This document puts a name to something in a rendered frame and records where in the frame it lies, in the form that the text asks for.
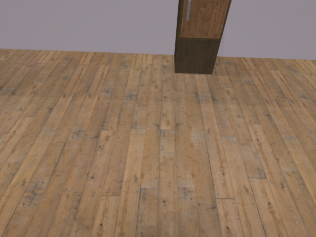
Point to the cupboard door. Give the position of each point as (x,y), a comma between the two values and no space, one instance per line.
(206,18)

